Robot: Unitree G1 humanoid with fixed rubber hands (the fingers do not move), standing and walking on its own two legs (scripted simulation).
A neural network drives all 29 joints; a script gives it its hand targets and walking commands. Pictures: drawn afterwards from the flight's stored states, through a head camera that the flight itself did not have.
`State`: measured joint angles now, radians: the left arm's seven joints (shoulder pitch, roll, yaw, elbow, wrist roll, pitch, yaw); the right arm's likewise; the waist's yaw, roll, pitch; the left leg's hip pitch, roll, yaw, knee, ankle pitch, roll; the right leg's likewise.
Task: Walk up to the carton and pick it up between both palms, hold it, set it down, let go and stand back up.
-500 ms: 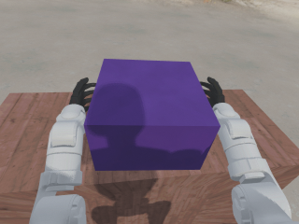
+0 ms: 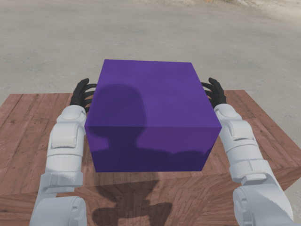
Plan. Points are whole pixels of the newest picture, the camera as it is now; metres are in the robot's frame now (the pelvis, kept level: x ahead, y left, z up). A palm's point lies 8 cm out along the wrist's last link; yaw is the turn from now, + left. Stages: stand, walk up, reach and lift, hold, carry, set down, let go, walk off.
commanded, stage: set down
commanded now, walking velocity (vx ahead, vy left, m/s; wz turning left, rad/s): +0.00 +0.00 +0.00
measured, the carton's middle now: (149, 110) +0.39 +0.01 +0.14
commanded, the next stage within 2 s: none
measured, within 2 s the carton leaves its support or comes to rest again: neither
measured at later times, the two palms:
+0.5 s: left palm (83, 115) +0.38 +0.19 +0.13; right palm (210, 110) +0.41 -0.17 +0.15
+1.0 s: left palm (89, 118) +0.38 +0.18 +0.12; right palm (212, 115) +0.40 -0.18 +0.13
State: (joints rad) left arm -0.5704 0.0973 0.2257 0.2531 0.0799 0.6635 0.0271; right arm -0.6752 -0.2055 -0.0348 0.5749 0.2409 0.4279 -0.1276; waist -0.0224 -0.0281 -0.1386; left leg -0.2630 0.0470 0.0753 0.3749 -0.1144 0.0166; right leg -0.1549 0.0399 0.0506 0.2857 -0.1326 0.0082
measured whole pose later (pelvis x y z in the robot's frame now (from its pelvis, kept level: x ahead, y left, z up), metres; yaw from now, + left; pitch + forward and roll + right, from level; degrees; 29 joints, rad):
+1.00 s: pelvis +0.03 -0.01 +0.00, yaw +0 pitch +2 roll -1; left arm -0.38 0.07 0.17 0.21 0.11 0.42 0.07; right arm -0.55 -0.19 -0.01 0.58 0.19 0.19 -0.07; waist -0.02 -0.02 -0.09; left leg -0.24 0.05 0.07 0.34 -0.14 0.00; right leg -0.14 0.04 0.05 0.27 -0.16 -0.01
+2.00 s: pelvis +0.05 -0.02 +0.00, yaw +0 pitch +5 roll +0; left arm -0.32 -0.01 0.22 0.25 0.12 0.25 0.11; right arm -0.59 -0.20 -0.01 0.78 0.19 -0.03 0.03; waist 0.03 -0.02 -0.03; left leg -0.24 0.05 0.07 0.30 -0.14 -0.02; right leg -0.17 0.04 0.05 0.29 -0.20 -0.02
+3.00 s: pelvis +0.05 -0.02 +0.00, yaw +0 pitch +8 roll +0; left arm -0.34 -0.04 0.28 0.50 0.12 -0.03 0.10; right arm -0.63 -0.20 -0.02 0.98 0.13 -0.23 0.05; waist 0.05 0.00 -0.06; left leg -0.30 0.05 0.07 0.30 -0.14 -0.02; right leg -0.23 0.04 0.04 0.30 -0.20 -0.02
